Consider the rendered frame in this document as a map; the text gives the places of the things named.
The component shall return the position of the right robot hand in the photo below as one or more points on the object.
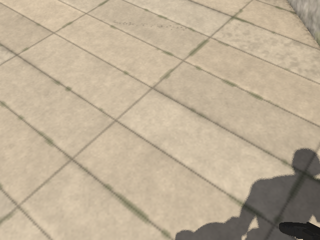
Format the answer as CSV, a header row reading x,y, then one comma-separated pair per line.
x,y
305,231

